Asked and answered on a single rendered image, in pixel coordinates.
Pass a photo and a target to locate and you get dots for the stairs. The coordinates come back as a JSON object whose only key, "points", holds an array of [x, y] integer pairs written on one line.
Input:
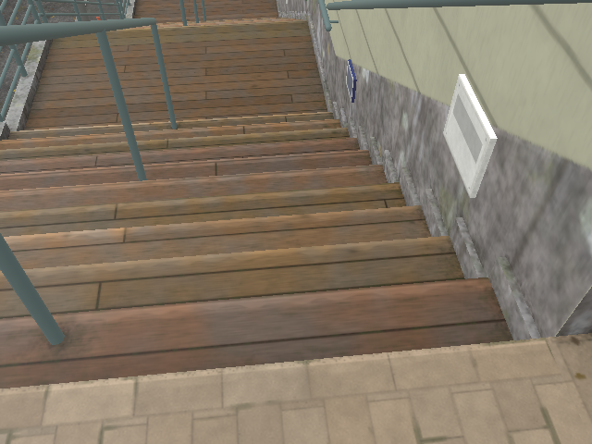
{"points": [[254, 240], [217, 22]]}

